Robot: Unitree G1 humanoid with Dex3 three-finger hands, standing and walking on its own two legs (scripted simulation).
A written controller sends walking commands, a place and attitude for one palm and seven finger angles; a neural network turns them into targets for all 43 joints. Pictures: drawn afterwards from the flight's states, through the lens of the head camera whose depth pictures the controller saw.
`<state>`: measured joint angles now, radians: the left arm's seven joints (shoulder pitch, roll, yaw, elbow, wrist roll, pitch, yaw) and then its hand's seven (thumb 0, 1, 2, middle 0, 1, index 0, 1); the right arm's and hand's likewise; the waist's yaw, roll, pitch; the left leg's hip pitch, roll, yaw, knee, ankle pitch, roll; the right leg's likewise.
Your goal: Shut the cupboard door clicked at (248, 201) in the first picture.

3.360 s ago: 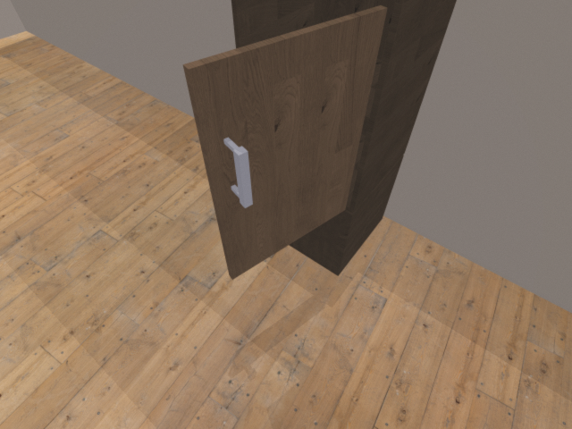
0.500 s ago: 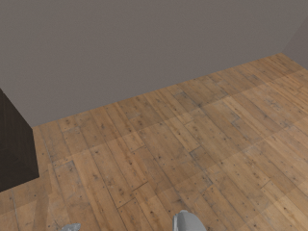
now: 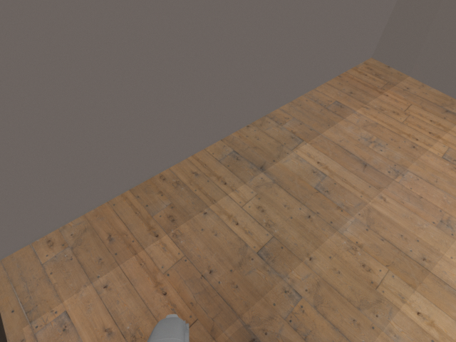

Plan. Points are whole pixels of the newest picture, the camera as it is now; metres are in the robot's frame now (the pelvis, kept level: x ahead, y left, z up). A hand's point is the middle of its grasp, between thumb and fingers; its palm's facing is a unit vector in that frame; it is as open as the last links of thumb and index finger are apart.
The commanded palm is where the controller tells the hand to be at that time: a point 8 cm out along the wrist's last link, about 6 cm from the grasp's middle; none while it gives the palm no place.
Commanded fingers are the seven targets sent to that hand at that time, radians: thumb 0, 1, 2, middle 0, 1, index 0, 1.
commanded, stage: walk to a spot facing it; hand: left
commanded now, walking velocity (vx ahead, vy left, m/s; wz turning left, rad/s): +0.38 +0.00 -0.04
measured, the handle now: out of the picture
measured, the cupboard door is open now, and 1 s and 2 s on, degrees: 75 75 75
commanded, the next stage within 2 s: turn to face it in 0.40 s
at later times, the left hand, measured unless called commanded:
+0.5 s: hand (141, 275) +0.27 +0.21 -0.17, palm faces -0.05 -0.98 -0.17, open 7.4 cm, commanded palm none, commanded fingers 0.00 0.90 0.90 -0.20 -0.30 -0.20 -0.30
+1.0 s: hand (168, 212) +0.45 +0.18 -0.20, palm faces +0.08 -0.98 -0.16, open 7.3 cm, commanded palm none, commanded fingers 0.00 0.90 0.90 -0.20 -0.30 -0.20 -0.30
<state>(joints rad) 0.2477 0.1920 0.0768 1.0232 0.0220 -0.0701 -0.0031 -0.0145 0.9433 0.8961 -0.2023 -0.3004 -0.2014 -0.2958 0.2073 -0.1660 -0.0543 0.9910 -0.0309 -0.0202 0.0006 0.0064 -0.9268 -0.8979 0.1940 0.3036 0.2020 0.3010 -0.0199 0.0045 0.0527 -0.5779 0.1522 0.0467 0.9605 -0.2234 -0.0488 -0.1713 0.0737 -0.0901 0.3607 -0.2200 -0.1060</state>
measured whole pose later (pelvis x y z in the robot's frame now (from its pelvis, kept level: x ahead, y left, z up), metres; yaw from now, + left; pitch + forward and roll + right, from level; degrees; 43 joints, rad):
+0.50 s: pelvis +0.22 +0.03 +0.00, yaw -8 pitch +0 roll +1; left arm 0.25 0.17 0.08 1.03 0.04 0.00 -0.03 0.01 0.92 0.90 -0.20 -0.30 -0.20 -0.30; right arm 0.27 -0.19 -0.05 1.04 -0.03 -0.06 -0.02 -0.02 -0.95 -0.90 0.20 0.30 0.21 0.30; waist 0.03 -0.02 0.06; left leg -0.14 0.06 0.21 0.41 -0.26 0.01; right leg -0.55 -0.10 -0.06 0.91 -0.25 -0.01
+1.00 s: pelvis +0.37 +0.00 -0.02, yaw +5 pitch +2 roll -1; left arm 0.14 0.20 0.07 0.96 0.02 0.03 0.01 -0.01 0.92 0.90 -0.20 -0.30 -0.20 -0.30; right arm 0.25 -0.15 -0.04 0.98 -0.03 0.01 0.01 0.00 -0.91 -0.90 0.19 0.30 0.20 0.30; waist -0.05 -0.05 0.04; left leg -0.41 0.05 0.09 0.70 -0.32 0.03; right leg -0.40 -0.11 -0.14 0.94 -0.53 0.05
